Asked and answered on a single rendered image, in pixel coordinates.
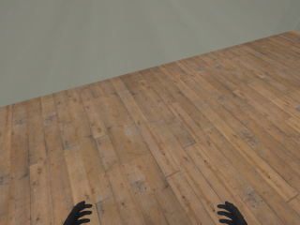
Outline left robot hand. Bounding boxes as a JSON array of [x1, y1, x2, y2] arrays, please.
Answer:
[[63, 201, 93, 225]]

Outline right robot hand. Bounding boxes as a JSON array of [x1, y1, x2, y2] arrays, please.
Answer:
[[217, 201, 248, 225]]

